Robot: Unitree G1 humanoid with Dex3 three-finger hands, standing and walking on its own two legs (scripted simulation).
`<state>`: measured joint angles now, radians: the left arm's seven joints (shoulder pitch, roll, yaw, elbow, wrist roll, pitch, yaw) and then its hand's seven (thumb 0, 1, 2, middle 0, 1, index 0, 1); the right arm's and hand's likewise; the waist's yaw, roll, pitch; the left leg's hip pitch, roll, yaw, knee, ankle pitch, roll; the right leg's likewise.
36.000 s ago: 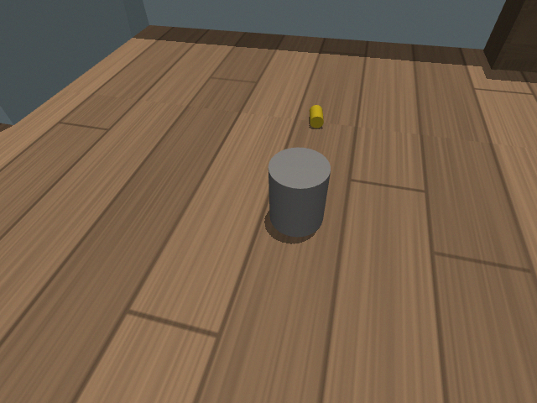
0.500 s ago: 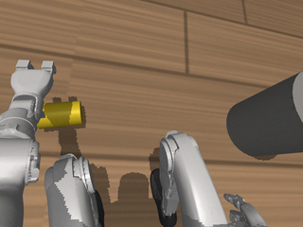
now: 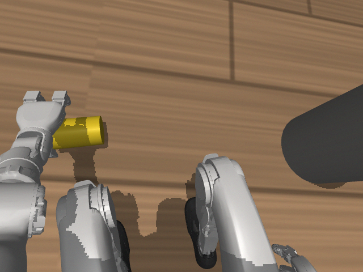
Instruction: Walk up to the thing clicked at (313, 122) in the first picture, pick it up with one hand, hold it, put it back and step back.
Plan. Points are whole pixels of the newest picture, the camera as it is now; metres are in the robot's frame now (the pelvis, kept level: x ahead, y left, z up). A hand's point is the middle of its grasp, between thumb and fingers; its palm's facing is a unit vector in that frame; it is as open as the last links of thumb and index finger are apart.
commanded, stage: rest palm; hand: left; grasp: from above
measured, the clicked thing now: (77, 132) +0.49 +0.21 -0.30
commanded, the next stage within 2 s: close in 1.34 s
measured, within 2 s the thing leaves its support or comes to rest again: neither
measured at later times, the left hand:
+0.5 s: hand (64, 131) +0.48 +0.23 -0.24, palm faces -0.41 +0.00 -0.91, open 13.9 cm
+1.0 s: hand (71, 135) +0.47 +0.22 -0.26, palm faces -0.44 +0.01 -0.90, open 13.9 cm
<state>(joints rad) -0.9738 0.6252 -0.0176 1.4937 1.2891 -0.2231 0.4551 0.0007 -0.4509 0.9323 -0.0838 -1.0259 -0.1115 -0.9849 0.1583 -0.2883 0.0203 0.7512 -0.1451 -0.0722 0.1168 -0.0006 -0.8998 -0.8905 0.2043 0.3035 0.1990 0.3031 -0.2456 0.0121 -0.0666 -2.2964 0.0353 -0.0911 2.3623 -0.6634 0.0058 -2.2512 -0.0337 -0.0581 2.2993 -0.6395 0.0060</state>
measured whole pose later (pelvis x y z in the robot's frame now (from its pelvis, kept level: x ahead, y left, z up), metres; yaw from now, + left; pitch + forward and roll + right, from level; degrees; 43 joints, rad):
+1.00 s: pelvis +0.01 +0.01 -0.04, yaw -6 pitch +29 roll -11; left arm -1.00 0.78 0.03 1.70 1.39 -0.28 0.67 0.00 -0.43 0.93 -0.07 -0.98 -0.09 -0.95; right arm 0.14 -0.32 0.14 0.79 -0.29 -0.21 0.27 0.00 -0.90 -0.90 0.20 0.30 0.20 0.30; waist -0.35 -0.06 0.06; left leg -2.37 0.04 -0.19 2.56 -0.72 0.00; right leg -2.28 -0.01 -0.13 2.42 -0.65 0.03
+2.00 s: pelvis +0.01 +0.01 -0.04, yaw -7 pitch +29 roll -12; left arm -1.08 0.88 0.14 1.78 1.30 -0.15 0.65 0.00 -0.45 0.98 -0.14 -0.98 -0.12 -0.98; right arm 0.11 -0.37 0.19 0.71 -0.26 -0.29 0.34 0.00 -0.90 -0.90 0.20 0.30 0.20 0.30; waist -0.41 -0.08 0.14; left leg -2.37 0.04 -0.21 2.55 -0.72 0.01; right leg -2.27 0.01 -0.15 2.39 -0.64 0.04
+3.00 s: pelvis +0.01 +0.01 -0.04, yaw -7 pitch +28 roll -13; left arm -0.99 0.88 0.07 1.69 1.33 -0.27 0.62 0.00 -0.15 0.78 -0.33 -0.88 -0.36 -0.86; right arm 0.13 -0.33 0.23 0.72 -0.28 -0.25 0.31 0.00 -0.90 -0.90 0.20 0.30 0.20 0.30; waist -0.38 -0.09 0.15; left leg -2.34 0.04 -0.23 2.56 -0.74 0.00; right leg -2.24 0.01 -0.16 2.39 -0.65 0.04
